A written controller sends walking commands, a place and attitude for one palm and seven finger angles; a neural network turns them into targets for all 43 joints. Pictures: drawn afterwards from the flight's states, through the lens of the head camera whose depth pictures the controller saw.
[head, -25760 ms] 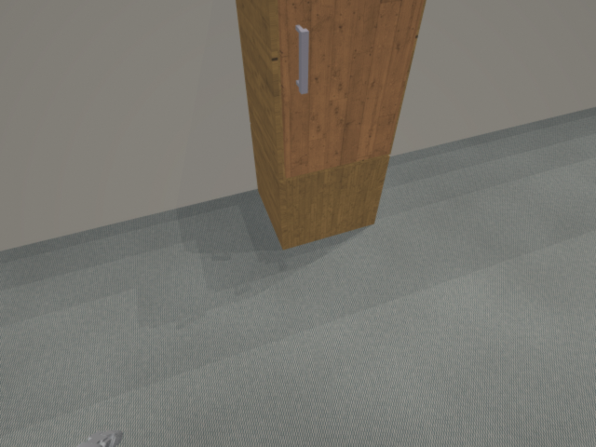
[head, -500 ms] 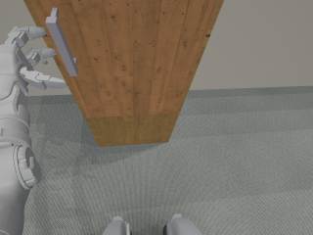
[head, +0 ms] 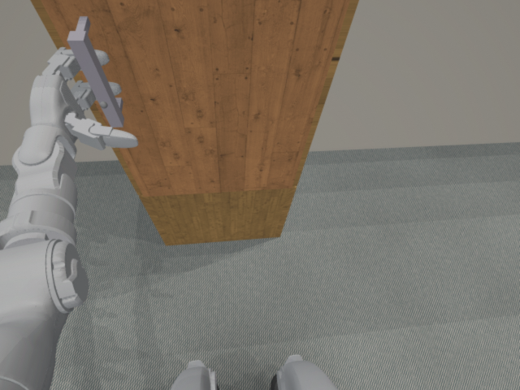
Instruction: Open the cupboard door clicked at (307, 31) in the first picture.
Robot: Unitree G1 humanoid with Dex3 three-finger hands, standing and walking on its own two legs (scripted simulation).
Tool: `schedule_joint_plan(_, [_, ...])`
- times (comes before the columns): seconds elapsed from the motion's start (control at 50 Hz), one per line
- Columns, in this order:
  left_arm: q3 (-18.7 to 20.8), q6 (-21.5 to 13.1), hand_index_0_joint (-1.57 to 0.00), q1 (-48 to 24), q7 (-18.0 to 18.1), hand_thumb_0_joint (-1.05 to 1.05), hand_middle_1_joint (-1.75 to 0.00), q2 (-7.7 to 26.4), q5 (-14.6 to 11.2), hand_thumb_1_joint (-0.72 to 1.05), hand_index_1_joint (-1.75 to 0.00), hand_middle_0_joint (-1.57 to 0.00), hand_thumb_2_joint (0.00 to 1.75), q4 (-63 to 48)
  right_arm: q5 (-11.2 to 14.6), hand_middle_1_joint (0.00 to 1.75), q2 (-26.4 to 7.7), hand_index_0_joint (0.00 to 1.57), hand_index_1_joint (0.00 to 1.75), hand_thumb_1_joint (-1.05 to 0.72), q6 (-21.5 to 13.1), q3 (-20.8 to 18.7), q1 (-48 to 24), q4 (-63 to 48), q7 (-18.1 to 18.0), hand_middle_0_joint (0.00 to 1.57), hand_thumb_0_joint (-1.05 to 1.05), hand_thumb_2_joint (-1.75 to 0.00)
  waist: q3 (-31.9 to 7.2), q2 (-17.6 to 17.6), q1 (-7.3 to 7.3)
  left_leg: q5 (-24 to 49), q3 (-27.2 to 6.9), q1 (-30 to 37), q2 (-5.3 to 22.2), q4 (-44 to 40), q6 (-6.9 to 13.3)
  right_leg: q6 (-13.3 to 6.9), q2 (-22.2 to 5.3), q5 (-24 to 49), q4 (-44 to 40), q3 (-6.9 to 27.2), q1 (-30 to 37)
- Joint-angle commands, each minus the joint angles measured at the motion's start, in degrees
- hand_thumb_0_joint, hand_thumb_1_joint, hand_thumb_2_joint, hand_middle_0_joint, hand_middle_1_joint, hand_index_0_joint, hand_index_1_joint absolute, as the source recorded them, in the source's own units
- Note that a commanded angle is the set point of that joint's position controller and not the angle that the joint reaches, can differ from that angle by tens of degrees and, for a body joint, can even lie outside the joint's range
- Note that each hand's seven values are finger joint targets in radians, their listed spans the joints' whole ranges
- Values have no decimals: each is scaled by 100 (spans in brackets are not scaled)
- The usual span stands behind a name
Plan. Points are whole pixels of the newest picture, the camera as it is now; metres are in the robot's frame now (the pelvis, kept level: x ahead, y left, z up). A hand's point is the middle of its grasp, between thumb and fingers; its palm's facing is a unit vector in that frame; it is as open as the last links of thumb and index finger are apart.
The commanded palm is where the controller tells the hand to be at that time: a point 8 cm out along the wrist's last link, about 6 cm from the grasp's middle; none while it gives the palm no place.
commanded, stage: slide the fingers in behind the handle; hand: left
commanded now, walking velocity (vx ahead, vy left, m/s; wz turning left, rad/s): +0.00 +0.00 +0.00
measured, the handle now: (102, 77) +0.57 +0.20 +0.11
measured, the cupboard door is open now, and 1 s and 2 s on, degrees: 0 0 9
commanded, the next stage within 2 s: close the thumb around the handle in 0.68 s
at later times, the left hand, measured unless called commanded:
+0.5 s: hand (118, 104) +0.52 +0.17 +0.11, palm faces +0.02 -1.00 +0.00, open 13.9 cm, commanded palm +0.49 +0.22 +0.11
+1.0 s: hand (118, 102) +0.52 +0.17 +0.11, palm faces +0.02 -1.00 +0.00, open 12.5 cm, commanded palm +0.49 +0.21 +0.11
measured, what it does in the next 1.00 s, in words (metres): stands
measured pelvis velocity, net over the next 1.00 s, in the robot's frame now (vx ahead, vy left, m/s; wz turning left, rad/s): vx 0.00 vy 0.00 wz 0.00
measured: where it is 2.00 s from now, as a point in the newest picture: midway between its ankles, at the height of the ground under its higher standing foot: outside the picture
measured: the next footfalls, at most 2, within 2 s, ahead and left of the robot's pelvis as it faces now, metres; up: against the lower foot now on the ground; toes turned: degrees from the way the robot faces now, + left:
none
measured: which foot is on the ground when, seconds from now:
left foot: down 0.00-1.00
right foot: down 0.00-1.00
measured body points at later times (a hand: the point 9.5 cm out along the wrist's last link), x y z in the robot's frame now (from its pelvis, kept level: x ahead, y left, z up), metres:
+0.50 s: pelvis +0.00 +0.00 +0.00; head +0.11 +0.01 +0.44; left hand +0.51 +0.22 +0.11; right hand -0.01 -0.26 -0.11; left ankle +0.01 +0.11 -0.69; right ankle +0.00 -0.12 -0.69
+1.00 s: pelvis +0.00 +0.00 +0.00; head +0.11 +0.01 +0.44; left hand +0.51 +0.22 +0.11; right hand -0.01 -0.26 -0.12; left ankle +0.01 +0.11 -0.69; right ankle +0.00 -0.12 -0.69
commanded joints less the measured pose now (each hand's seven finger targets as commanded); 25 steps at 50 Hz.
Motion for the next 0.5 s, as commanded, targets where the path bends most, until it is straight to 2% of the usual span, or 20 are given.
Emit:
schedule_joint_plan(0.0, [215, -323, -30, -2657, 86, 0, -120, 1517, -18, -50, -120, -30, 30, -1126, 12, 30, -992, 20, 30, -90, -115, -365, 955, -305, -112, 20, 0, -90, -2397, 301, -139, 1804, -128, 1712, -162, -505, 129, -30, 163, 1869, -594, 146, 989])
schedule_joint_plan(0.02, [383, -394, -30, -2714, 142, 0, -120, 1709, 10, -50, -120, -30, 30, -1249, -6, 30, -999, 20, 30, -90, -118, -367, 987, -296, -119, 20, 0, -90, -2503, 367, -91, 1913, -143, 1759, -162, -480, 128, -50, 163, 1948, -545, 148, 1037])
schedule_joint_plan(0.04, [252, -453, -30, -2771, 159, 0, -120, 1575, 43, -50, -120, -30, 30, -1390, -11, 30, -968, 20, 30, -90, -127, -374, 965, -323, -108, 20, 0, -90, -2699, 552, -89, 1997, -149, 1912, -164, -485, 103, -45, 157, 1992, -521, 151, 1019])
schedule_joint_plan(0.06, [251, -499, -30, -2723, 185, 0, -120, 1502, 38, -50, -120, -30, 30, -1444, -15, 30, -951, 20, 30, -90, -138, -389, 975, -311, -96, 20, 0, -90, -2763, 589, -80, 2094, -138, 2040, -151, -460, 99, -45, 166, 2047, -524, 141, 982])
schedule_joint_plan(0.08, [297, -527, -30, -2612, 195, 0, -120, 1518, 25, -50, -120, -30, 30, -1458, -17, 30, -956, 20, 30, -90, -139, -405, 982, -314, -91, 20, 0, -90, -2804, 470, -51, 2126, -124, 2009, -151, -450, 101, -40, 175, 2108, -523, 153, 1072])
schedule_joint_plan(0.12, [102, -558, -30, -2703, 184, 0, -120, 1260, 6, -50, -120, -30, 30, -1486, -10, 30, -941, 20, 30, -90, -143, -409, 993, -292, -81, 20, 0, -90, -2690, 493, -134, 2142, -142, 2091, -146, -475, 103, -51, 185, 2091, -530, 125, 970])
schedule_joint_plan(0.14, [72, -541, -30, -2630, 180, 0, -120, 1195, -7, -50, -120, -30, 30, -1421, 2, 30, -947, 20, 30, -90, -139, -418, 975, -280, -77, 20, 0, -90, -2650, 513, -115, 2088, -146, 2117, -140, -486, 90, -49, 193, 2011, -551, 113, 892])
schedule_joint_plan(0.2, [88, -420, -30, -2676, 222, 0, -120, 1225, -17, -50, -120, -30, 30, -1178, 14, 30, -976, 20, 30, -90, -130, -409, 997, -236, -95, 20, 0, -90, -2423, 306, -164, 1779, -134, 1866, -148, -548, 108, -32, 174, 1804, -618, 129, 915])
schedule_joint_plan(0.24, [154, -430, -30, -2699, 285, 0, -120, 1277, 15, -50, -120, -30, 30, -1240, -10, 30, -968, 20, 30, -90, -147, -408, 998, -242, -98, 20, 0, -90, -2529, 446, -118, 1869, -139, 1945, -152, -540, 100, -47, 164, 1853, -594, 126, 897])
schedule_joint_plan(0.26, [78, -470, -30, -2835, 311, 0, -120, 1199, 29, -50, -120, -30, 30, -1401, -17, 30, -957, 20, 30, -90, -161, -420, 1012, -232, -93, 20, 0, -90, -2601, 511, -152, 1965, -158, 2081, -138, -533, 88, -47, 163, 1878, -574, 110, 831])
schedule_joint_plan(0.28, [134, -504, -30, -2737, 344, 0, -120, 1224, 44, -50, -120, -30, 30, -1436, -26, 30, -956, 20, 30, -90, -167, -432, 1018, -238, -86, 20, 0, -90, -2707, 517, -88, 2049, -170, 2159, -139, -522, 78, -57, 168, 1897, -560, 107, 849])
schedule_joint_plan(0.32, [210, -538, -30, -2580, 395, 0, -120, 1256, 45, -50, -120, -30, 30, -1332, -38, 30, -958, 20, 30, -90, -167, -424, 1035, -240, -67, 20, 0, -90, -2645, 453, -48, 2090, -146, 2093, -152, -526, 84, -69, 179, 1959, -553, 109, 928])
schedule_joint_plan(0.36, [82, -530, -30, -2645, 394, 0, -120, 1154, 79, -50, -120, -30, 30, -1233, -23, 30, -951, 20, 30, -90, -158, -416, 1006, -237, -68, 20, 0, -90, -2516, 295, -131, 1977, -143, 1968, -146, -531, 94, -43, 176, 1921, -566, 119, 892])
schedule_joint_plan(0.4, [64, -492, -30, -2717, 381, 0, -120, 1179, 84, -50, -120, -30, 30, -1163, -11, 30, -964, 20, 30, -90, -160, -414, 990, -246, -73, 20, 0, -90, -2340, 328, -155, 1739, -119, 1849, -153, -567, 96, -37, 165, 1752, -605, 130, 855])
schedule_joint_plan(0.42, [172, -512, -30, -2750, 397, 0, -120, 1306, 91, -50, -120, -30, 30, -1160, -17, 30, -989, 20, 30, -90, -156, -412, 1015, -239, -85, 20, 0, -90, -2387, 351, -132, 1798, -144, 1892, -155, -555, 101, -64, 163, 1762, -583, 128, 847])
schedule_joint_plan(0.44, [83, -521, -30, -2883, 399, 0, -120, 1221, 90, -50, -120, -30, 30, -1263, -22, 30, -974, 20, 30, -90, -165, -412, 1011, -240, -84, 20, 0, -90, -2534, 393, -185, 1865, -164, 2016, -145, -553, 98, -44, 164, 1799, -570, 121, 814])
schedule_joint_plan(0.48, [55, -495, -30, -2831, 385, 0, -120, 1156, 76, -50, -120, -30, 30, -1140, -24, 30, -967, 20, 30, -90, -179, -409, 1007, -223, -88, 20, 0, -90, -2436, 430, -177, 1851, -148, 1978, -144, -534, 89, -46, 160, 1775, -584, 125, 759])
